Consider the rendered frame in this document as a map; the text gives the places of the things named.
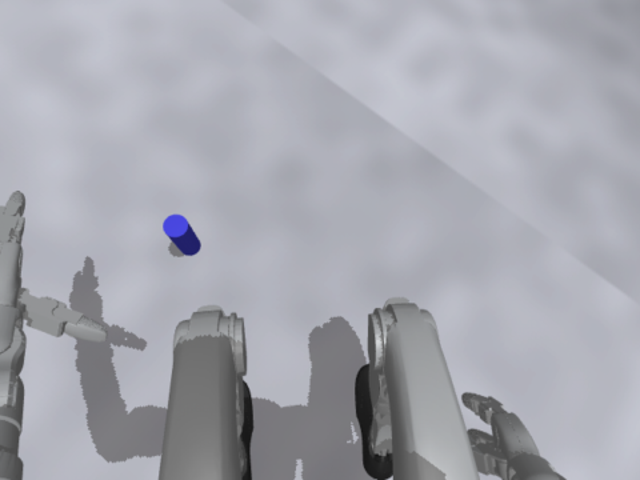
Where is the left robot arm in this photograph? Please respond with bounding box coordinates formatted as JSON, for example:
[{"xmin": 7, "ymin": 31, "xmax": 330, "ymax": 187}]
[{"xmin": 0, "ymin": 305, "xmax": 26, "ymax": 480}]

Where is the can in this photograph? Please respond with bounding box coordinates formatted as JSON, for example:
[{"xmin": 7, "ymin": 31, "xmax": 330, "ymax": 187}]
[{"xmin": 163, "ymin": 214, "xmax": 201, "ymax": 256}]

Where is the left robot hand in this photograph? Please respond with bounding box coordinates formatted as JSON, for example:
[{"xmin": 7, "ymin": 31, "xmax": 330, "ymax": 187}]
[{"xmin": 0, "ymin": 191, "xmax": 108, "ymax": 342}]

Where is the right robot hand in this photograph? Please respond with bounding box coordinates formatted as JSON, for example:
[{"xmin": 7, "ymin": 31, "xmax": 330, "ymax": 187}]
[{"xmin": 462, "ymin": 393, "xmax": 541, "ymax": 480}]

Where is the right robot arm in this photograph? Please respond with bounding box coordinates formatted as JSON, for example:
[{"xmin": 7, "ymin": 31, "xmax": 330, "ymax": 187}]
[{"xmin": 507, "ymin": 454, "xmax": 566, "ymax": 480}]

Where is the right robot foot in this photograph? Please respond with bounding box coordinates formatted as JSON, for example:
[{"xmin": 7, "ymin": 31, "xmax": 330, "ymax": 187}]
[{"xmin": 355, "ymin": 364, "xmax": 393, "ymax": 480}]

